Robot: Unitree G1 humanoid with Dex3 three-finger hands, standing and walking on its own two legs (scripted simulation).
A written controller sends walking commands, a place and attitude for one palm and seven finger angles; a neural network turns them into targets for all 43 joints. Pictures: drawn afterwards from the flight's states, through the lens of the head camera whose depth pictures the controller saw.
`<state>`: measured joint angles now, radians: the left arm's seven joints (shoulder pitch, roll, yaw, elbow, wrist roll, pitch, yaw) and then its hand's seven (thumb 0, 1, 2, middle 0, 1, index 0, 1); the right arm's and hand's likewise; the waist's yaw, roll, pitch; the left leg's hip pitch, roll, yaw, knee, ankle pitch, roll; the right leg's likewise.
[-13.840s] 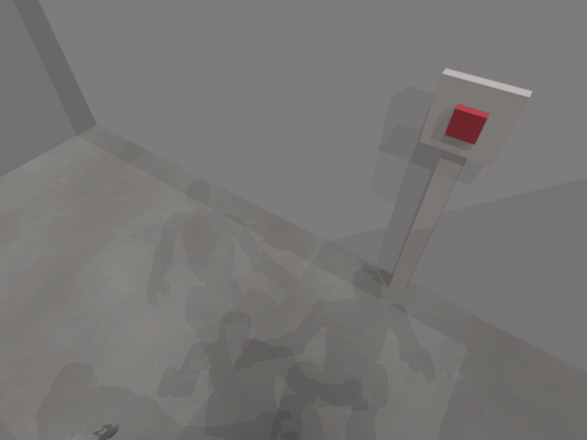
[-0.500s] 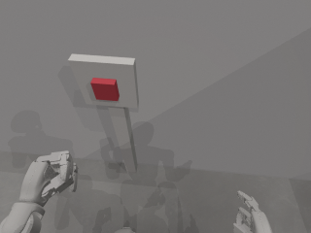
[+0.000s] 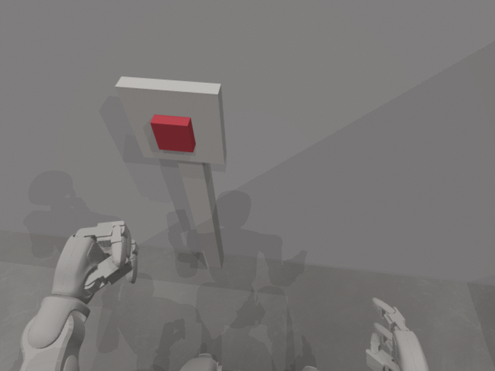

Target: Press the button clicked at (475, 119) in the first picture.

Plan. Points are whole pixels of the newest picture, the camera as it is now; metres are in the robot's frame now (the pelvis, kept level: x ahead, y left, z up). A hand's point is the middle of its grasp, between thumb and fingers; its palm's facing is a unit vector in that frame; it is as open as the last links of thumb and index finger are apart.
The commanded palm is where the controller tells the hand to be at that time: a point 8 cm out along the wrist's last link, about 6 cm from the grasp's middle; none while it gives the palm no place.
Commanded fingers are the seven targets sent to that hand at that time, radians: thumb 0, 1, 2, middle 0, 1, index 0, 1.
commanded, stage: aim a knuckle at the button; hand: left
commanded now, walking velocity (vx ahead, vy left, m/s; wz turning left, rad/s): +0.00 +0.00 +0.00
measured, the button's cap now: (174, 132) +0.52 +0.17 +0.07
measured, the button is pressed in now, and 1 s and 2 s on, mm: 0 0 0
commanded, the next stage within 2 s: press the button with the knuckle in 1.70 s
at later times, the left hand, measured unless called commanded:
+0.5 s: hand (163, 211) +0.35 +0.16 +0.05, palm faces -0.08 -1.00 -0.04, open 3.1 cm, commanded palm +0.33 +0.22 +0.05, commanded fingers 0.00 0.90 0.90 -1.30 -1.50 -1.30 -1.50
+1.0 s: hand (188, 176) +0.44 +0.14 +0.04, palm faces -0.08 -1.00 -0.03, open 3.1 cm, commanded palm +0.42 +0.20 +0.04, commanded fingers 0.00 0.90 0.90 -1.30 -1.50 -1.30 -1.50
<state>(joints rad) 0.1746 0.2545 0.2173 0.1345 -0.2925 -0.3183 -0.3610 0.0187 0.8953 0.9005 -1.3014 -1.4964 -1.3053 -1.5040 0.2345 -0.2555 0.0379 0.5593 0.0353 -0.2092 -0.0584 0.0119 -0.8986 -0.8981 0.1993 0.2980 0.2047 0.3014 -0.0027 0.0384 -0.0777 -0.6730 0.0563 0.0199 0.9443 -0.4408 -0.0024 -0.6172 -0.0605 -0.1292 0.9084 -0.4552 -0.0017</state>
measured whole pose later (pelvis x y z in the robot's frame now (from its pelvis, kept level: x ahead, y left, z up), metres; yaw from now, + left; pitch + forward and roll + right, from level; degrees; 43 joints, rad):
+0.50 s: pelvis +0.00 -0.01 +0.00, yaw -1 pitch +12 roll +0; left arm -0.19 0.26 0.23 0.48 -0.22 -0.35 -0.28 0.02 0.90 0.90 -1.30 -1.50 -1.30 -1.50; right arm 0.27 -0.26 0.01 0.61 0.03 -0.12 -0.04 0.01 -0.90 -0.90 0.20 0.30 0.20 0.30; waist -0.04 0.03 -0.08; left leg -0.70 0.06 0.05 0.92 -0.43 -0.01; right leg -0.68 -0.05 -0.10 0.92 -0.45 -0.01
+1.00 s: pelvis +0.00 +0.00 -0.01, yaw -2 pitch +17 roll +0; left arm -0.56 0.29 0.28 0.86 -0.15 -0.42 -0.23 0.02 0.90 0.90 -1.30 -1.50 -1.30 -1.50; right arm 0.30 -0.25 0.01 0.64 0.01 -0.03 -0.02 0.01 -0.90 -0.90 0.20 0.30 0.20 0.30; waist -0.09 0.02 -0.10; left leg -0.84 0.07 0.06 0.99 -0.45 -0.01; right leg -0.81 -0.05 -0.08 0.98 -0.46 -0.01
